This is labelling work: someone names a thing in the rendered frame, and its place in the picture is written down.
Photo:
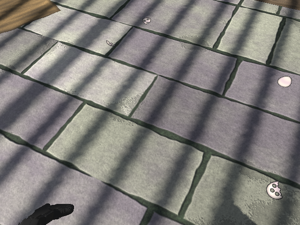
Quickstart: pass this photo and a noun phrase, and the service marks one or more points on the left robot hand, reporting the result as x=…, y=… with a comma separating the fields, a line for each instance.
x=46, y=213

